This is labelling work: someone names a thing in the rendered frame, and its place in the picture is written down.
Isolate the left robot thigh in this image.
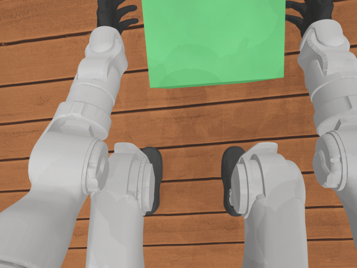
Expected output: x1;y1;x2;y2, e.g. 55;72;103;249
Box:
85;153;155;268

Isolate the right robot upper arm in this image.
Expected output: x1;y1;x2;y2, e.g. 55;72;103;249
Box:
312;129;357;250

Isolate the robot right foot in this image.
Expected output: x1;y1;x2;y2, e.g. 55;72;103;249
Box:
221;146;245;217

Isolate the left robot upper arm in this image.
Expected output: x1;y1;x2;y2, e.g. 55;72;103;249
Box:
0;131;109;268

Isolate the left robot hand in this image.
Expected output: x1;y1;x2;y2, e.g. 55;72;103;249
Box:
97;0;139;35

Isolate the robot right forearm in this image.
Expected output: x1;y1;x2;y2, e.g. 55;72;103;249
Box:
297;19;357;136

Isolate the carton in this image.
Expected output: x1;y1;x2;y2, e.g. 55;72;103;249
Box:
142;0;286;89

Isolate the right robot hand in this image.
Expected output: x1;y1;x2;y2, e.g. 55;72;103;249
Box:
285;0;334;37

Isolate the robot left forearm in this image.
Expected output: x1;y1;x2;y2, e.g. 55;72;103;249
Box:
28;26;128;182

